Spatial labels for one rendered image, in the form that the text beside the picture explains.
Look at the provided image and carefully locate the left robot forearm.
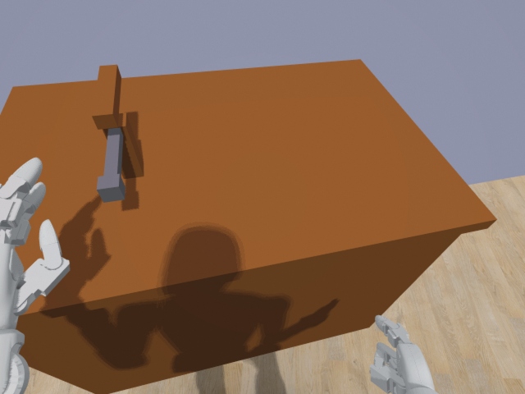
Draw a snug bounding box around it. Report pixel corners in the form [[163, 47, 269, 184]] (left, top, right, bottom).
[[0, 329, 30, 394]]

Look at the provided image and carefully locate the right robot hand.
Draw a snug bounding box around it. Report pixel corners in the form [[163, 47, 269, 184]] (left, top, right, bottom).
[[370, 315, 435, 394]]

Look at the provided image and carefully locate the tap lever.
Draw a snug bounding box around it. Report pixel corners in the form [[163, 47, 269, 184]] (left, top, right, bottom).
[[97, 127, 126, 203]]

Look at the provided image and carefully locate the counter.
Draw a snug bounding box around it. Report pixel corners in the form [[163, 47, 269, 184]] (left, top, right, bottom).
[[0, 59, 497, 394]]

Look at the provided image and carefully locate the left robot hand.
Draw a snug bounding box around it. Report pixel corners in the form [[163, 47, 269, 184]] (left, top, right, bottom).
[[0, 158, 70, 330]]

